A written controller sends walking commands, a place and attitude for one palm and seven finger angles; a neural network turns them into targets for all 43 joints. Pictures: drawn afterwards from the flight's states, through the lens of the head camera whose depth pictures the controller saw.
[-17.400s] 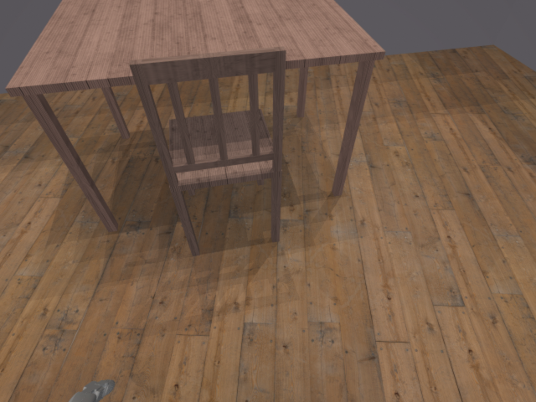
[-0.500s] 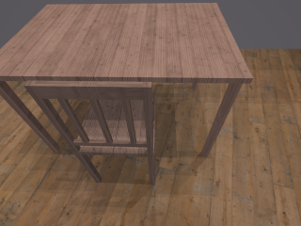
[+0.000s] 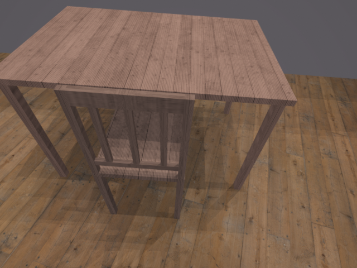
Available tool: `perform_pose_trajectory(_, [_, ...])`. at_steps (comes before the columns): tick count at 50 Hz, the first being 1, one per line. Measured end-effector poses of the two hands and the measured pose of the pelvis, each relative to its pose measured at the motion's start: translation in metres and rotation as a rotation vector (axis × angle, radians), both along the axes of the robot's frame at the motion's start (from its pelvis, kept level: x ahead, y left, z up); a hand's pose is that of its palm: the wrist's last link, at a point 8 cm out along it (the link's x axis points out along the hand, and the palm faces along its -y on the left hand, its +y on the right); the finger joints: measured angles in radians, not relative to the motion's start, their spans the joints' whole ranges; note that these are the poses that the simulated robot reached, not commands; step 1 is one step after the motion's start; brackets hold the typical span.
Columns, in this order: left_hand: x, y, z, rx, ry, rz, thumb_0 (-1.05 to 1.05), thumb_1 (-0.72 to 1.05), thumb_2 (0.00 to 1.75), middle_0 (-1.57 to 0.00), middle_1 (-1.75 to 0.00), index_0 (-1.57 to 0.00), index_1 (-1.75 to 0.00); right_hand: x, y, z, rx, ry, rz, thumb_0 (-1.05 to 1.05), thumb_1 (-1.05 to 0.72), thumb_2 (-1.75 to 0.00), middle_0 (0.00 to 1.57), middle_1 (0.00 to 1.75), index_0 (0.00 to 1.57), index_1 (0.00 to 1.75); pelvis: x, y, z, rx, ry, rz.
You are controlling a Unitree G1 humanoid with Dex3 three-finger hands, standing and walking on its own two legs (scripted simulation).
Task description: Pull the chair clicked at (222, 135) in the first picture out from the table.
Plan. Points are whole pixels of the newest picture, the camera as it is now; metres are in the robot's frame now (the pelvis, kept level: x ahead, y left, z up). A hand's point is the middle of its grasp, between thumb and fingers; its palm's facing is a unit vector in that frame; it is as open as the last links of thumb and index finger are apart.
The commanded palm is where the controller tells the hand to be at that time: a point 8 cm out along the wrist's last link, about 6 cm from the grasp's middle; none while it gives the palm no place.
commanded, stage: come to a stop and stand still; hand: left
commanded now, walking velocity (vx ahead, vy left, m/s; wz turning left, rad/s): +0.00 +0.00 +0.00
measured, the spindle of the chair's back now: (132, 138) +0.53 +0.19 -0.10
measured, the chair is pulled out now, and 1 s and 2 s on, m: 0.00 0.00 0.00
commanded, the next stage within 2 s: look again from close up in 0.52 s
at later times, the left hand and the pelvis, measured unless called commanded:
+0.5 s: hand out of the picture +0.00 +0.20 -0.18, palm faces -0.01 -0.99 -0.17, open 7.3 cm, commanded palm none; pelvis +0.01 +0.03 +0.00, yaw -1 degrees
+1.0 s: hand out of the picture -0.01 +0.20 -0.18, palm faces -0.01 -0.99 -0.17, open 7.3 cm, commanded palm none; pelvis +0.01 +0.04 +0.00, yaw -2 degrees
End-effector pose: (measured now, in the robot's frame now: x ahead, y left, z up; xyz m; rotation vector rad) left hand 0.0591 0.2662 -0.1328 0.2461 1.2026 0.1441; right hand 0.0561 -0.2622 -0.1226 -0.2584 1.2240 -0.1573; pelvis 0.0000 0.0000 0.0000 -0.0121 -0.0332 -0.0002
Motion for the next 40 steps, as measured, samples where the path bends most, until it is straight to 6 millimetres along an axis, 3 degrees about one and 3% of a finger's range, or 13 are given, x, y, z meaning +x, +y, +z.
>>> perform_pose_trajectory(8, [-0.034,0.007,-0.007,-0.016,0.105,0.026,0.01,0.91,0.90,-0.20,-0.30,-0.20,-0.30,-0.030,0.032,-0.010,0.042,0.085,-0.039,0.00,-0.90,-0.90,0.20,0.30,0.20,0.30,0.001,0.016,0.001,0.000,0.000,-0.007])
perform_pose_trajectory(16, [-0.055,0.001,-0.014,-0.049,0.167,0.042,0.00,0.91,0.90,-0.20,-0.30,-0.20,-0.30,-0.039,0.051,-0.013,0.058,0.112,-0.068,0.00,-0.90,-0.90,0.20,0.30,0.20,0.30,0.002,0.027,0.001,0.003,-0.001,-0.012])
perform_pose_trajectory(29, [-0.068,-0.017,-0.019,-0.106,0.201,0.055,0.00,0.91,0.90,-0.20,-0.30,-0.20,-0.30,-0.041,0.071,-0.015,0.079,0.109,-0.099,0.00,-0.91,-0.90,0.20,0.30,0.20,0.30,0.007,0.035,0.001,0.004,-0.004,-0.021])
perform_pose_trajectory(40, [-0.071,-0.019,-0.019,-0.108,0.212,0.059,0.00,0.91,0.90,-0.20,-0.30,-0.20,-0.30,-0.054,0.078,-0.017,0.092,0.136,-0.123,0.00,-0.91,-0.90,0.20,0.30,0.20,0.30,0.008,0.036,0.001,0.005,0.000,-0.026])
